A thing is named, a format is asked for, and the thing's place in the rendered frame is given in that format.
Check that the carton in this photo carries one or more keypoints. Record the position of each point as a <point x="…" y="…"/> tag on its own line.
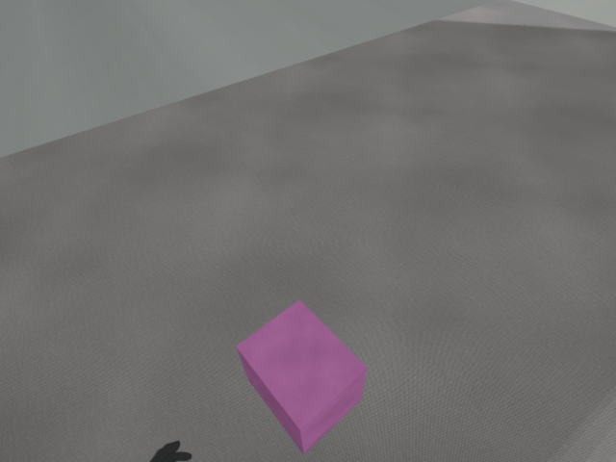
<point x="307" y="377"/>

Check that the robot left hand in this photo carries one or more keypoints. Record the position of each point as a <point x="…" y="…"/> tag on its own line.
<point x="168" y="453"/>

